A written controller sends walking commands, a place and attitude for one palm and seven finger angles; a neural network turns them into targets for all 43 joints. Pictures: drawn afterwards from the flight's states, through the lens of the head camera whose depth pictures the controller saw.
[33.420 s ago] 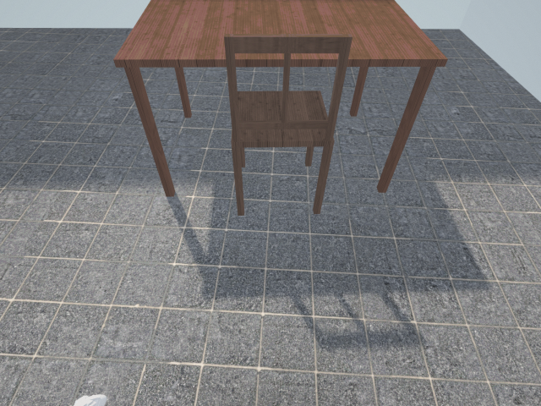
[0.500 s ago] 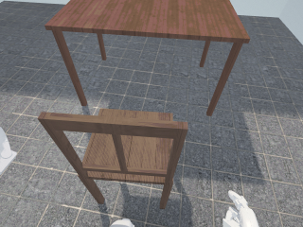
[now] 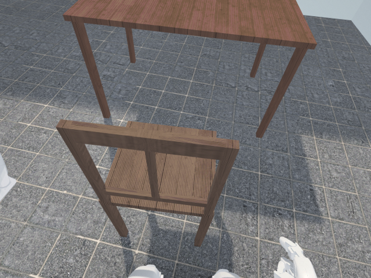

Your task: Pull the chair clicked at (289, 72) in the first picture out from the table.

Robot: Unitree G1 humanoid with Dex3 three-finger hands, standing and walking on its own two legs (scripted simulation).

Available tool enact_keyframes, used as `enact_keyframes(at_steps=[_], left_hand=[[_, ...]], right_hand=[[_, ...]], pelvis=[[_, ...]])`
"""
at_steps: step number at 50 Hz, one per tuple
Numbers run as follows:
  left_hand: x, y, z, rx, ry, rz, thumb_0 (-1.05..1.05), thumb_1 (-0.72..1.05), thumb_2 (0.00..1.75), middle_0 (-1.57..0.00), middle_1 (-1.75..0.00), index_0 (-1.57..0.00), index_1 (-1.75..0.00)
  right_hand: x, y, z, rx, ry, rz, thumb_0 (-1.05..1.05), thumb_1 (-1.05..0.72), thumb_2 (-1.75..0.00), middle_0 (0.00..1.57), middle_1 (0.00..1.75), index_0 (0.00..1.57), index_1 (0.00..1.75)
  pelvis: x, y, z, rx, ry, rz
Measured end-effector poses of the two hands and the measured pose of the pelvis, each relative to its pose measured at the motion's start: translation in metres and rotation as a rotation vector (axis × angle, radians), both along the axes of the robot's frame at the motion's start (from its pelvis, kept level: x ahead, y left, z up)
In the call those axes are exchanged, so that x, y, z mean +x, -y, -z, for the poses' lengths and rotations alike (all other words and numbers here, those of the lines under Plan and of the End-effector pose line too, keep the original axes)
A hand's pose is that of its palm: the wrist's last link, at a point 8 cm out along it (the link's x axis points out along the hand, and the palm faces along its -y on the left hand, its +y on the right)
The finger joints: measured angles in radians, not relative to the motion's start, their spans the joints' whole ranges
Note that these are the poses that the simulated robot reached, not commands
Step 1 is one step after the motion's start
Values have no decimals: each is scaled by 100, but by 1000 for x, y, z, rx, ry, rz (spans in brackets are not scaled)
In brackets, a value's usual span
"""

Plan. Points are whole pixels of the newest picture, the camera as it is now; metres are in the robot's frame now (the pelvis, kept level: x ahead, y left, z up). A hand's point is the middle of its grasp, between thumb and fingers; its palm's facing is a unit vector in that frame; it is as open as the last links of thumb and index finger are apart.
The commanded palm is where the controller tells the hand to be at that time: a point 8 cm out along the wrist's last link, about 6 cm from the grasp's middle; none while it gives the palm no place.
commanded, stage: step back with the hand held close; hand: left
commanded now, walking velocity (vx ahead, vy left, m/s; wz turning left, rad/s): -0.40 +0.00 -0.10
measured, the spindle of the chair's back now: (152, 175) +0.38 +0.12 -0.08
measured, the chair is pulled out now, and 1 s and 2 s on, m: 0.64 0.64 0.64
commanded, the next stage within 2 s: stop stepping back and stand still in 0.28 s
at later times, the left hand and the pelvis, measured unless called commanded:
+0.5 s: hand (38, 227) +0.15 +0.20 +0.19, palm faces +0.14 -0.77 -0.63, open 7.4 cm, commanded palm +0.10 +0.26 +0.20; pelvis -0.09 -0.02 +0.02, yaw -8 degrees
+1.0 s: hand out of the picture +0.10 +0.24 +0.18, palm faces +0.35 -0.82 -0.45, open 7.4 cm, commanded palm +0.05 +0.27 +0.20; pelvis -0.13 -0.01 +0.02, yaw -7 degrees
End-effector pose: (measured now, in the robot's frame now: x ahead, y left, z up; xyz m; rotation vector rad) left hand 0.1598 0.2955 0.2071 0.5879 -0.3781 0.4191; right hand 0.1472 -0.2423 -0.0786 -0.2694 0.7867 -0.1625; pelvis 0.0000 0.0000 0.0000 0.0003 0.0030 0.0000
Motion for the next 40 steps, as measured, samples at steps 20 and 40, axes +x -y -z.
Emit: enact_keyframes(at_steps=[20, 40], left_hand=[[-5, 39, -17, 124, -106, 274, 2, 89, 89, -21, -30, -21, -30], [-83, 30, 8, -69, -123, 143, 2, 89, 89, -21, -30, -21, -30]], right_hand=[[-67, -3, -18, 70, 78, 81, 1, -90, -90, 21, 30, 21, 30], [-178, 42, -31, -6, 56, 248, 1, -91, -90, 20, 30, 20, 30]], pelvis=[[-65, 8, -16, -48, -66, 132], [-114, 10, -21, -28, 28, 120]])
